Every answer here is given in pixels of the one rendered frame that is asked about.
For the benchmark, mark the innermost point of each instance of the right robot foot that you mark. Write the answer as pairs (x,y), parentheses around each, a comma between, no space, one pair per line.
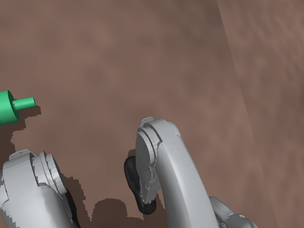
(133,181)

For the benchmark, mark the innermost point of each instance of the right robot hand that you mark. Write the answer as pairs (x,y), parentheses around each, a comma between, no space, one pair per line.
(222,211)

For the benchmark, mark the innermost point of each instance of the bottle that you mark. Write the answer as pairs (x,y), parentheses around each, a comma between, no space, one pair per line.
(9,108)

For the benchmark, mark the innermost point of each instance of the right robot arm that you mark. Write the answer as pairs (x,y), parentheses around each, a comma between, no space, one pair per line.
(239,221)

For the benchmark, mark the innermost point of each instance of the left robot foot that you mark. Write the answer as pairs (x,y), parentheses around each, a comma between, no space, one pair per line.
(73,209)

